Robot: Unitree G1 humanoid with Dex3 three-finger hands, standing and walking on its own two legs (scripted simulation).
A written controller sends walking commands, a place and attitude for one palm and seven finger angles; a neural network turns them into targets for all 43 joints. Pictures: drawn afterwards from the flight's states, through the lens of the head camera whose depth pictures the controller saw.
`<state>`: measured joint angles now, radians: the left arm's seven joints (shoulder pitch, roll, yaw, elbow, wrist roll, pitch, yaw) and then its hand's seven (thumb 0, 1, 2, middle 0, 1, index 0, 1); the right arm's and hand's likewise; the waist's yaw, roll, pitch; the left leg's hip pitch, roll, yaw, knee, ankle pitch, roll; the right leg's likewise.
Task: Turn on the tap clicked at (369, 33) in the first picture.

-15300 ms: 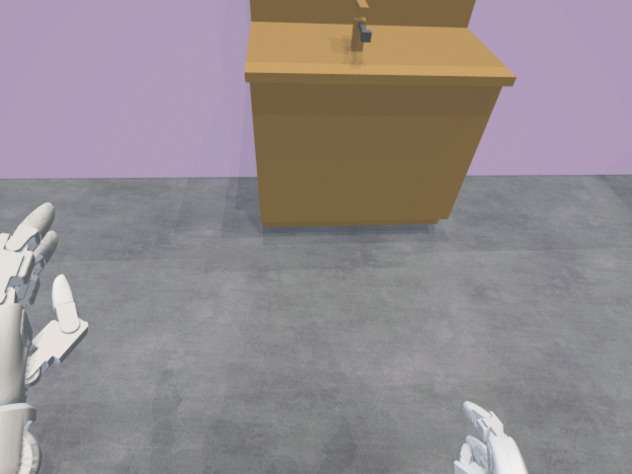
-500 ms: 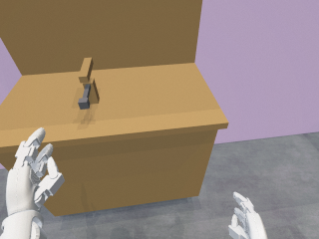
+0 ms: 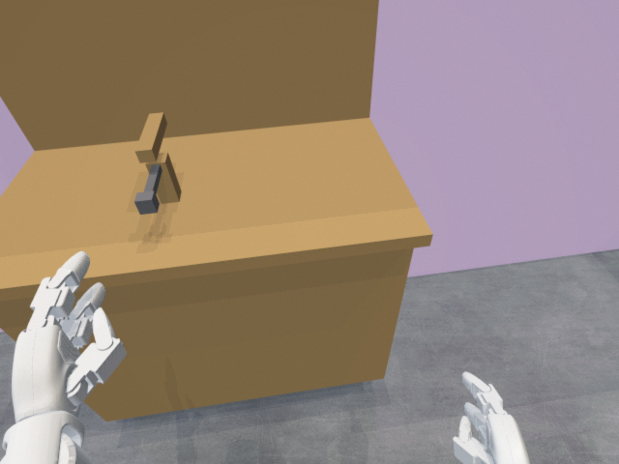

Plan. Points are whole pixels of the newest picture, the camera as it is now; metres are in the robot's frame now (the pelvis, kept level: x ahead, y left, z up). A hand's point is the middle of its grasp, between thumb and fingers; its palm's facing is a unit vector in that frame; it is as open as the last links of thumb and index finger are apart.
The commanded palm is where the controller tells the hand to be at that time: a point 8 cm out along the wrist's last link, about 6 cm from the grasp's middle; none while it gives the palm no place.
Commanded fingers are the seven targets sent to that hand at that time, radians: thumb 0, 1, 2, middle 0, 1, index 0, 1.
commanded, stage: reach beside the lever's end, fingers flat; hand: left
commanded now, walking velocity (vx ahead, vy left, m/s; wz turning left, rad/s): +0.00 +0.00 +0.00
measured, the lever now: (147, 202) +0.46 +0.35 +0.09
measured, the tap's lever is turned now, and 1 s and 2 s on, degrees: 0 0 0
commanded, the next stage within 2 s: none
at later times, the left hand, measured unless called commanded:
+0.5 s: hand (126, 297) +0.25 +0.26 +0.13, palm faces +0.48 -0.87 -0.09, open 7.4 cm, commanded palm +0.21 +0.30 +0.14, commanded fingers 0.00 0.90 0.90 -0.20 -0.28 -0.20 -0.28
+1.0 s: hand (122, 265) +0.30 +0.30 +0.12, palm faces +0.51 -0.86 -0.08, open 7.6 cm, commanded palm +0.27 +0.34 +0.12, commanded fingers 0.00 0.90 0.90 -0.17 -0.22 -0.17 -0.22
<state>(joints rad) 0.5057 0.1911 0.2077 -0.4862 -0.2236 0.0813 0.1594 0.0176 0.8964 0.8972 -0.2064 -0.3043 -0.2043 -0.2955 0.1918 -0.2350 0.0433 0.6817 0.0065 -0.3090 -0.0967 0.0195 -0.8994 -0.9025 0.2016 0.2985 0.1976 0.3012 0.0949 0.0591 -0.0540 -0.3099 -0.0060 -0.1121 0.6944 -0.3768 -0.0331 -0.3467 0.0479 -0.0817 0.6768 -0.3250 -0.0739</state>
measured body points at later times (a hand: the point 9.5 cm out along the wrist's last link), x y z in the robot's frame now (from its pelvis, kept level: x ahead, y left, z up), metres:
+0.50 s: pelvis +0.01 +0.01 +0.00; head +0.00 +0.00 +0.45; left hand +0.22 +0.30 +0.13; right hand +0.20 -0.20 -0.08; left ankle +0.00 +0.15 -0.72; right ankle +0.02 -0.07 -0.72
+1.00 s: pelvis +0.00 +0.02 +0.00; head +0.01 +0.01 +0.45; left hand +0.27 +0.34 +0.12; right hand +0.18 -0.21 -0.09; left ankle +0.00 +0.15 -0.72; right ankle +0.02 -0.07 -0.72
